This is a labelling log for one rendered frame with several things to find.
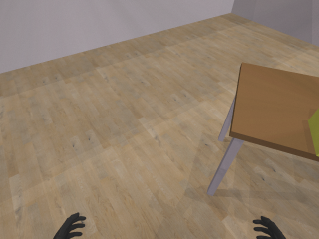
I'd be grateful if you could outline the table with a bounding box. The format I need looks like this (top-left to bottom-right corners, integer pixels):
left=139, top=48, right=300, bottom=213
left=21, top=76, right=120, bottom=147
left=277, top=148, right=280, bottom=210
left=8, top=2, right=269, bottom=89
left=206, top=62, right=319, bottom=196

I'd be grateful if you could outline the right robot hand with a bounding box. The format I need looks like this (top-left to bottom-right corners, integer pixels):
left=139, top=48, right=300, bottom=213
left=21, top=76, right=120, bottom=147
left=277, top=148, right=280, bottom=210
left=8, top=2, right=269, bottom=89
left=252, top=216, right=286, bottom=239

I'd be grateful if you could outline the carton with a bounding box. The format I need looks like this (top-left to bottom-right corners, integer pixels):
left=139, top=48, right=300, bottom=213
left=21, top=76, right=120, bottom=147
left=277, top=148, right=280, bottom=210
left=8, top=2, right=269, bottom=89
left=308, top=109, right=319, bottom=157

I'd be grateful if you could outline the left robot hand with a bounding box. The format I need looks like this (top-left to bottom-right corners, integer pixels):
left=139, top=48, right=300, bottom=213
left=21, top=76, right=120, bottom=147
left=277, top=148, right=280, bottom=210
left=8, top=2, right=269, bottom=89
left=53, top=212, right=86, bottom=239

